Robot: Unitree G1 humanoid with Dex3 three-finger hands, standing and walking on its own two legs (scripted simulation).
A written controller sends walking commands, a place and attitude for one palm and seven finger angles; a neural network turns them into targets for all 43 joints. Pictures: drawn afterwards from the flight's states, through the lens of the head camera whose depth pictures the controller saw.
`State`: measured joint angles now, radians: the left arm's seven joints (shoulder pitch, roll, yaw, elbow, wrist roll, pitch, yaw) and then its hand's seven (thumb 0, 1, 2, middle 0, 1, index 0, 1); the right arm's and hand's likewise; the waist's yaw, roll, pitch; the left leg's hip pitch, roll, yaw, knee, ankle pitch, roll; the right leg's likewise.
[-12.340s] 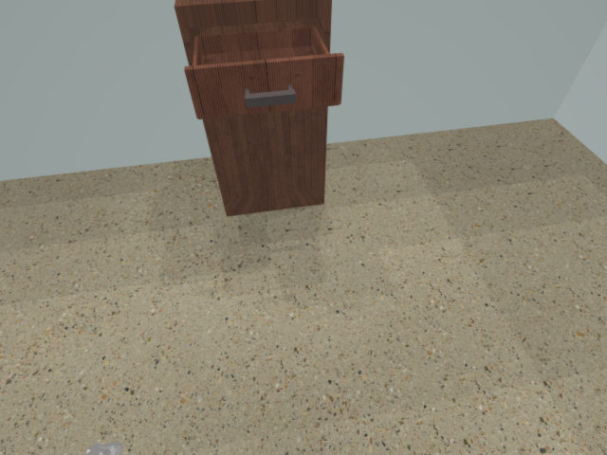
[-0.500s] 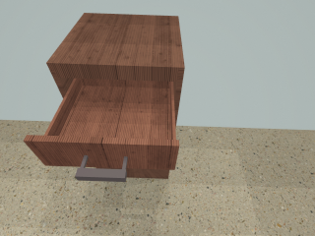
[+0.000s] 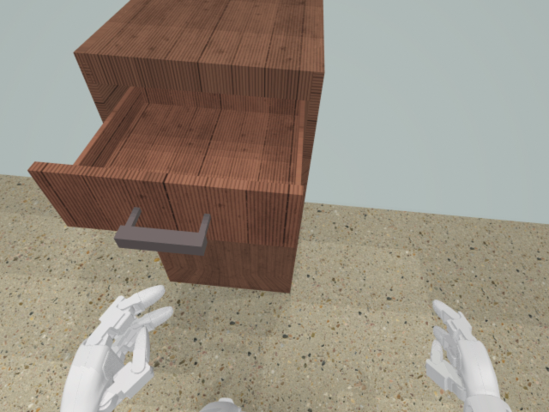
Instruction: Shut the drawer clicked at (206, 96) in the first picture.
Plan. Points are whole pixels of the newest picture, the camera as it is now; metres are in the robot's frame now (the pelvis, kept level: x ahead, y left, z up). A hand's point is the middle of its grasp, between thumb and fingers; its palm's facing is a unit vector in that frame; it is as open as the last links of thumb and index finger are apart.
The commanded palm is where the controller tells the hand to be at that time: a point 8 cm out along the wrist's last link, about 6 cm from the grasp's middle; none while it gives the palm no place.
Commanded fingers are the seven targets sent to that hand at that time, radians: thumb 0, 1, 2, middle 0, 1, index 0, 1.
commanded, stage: raise the hand and make a fist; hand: left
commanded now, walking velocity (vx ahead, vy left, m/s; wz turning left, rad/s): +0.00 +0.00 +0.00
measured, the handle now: (166, 228) +0.37 +0.20 +0.05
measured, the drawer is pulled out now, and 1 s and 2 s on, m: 0.25 0.24 0.24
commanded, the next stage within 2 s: bring the fist close to the handle in 1.50 s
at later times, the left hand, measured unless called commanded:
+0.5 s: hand (130, 341) +0.19 +0.19 +0.08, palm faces +0.00 -1.00 -0.04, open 3.6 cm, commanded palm +0.15 +0.24 +0.09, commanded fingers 0.00 0.90 0.90 -1.12 -1.30 -1.12 -1.30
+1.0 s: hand (119, 333) +0.18 +0.18 +0.13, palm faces +0.00 -1.00 -0.03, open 3.2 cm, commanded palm +0.14 +0.23 +0.14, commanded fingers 0.00 0.90 0.90 -1.40 -1.60 -1.40 -1.60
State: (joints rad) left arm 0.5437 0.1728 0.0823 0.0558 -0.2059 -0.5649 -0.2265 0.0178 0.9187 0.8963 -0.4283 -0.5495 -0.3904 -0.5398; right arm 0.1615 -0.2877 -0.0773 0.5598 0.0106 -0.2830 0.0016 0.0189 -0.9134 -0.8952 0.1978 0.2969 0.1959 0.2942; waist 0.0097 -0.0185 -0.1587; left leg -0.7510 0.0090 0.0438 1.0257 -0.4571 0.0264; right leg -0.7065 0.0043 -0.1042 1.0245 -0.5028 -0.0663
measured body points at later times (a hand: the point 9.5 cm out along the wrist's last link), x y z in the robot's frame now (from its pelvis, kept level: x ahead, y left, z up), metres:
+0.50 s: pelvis +0.01 +0.00 +0.02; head +0.05 -0.01 +0.47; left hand +0.18 +0.24 +0.08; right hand +0.16 -0.25 -0.06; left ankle +0.03 +0.10 -0.67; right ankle +0.01 -0.08 -0.67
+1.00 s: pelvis +0.02 +0.03 +0.02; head +0.02 +0.03 +0.47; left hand +0.17 +0.23 +0.13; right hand +0.23 -0.16 -0.02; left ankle +0.03 +0.10 -0.67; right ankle +0.01 -0.08 -0.67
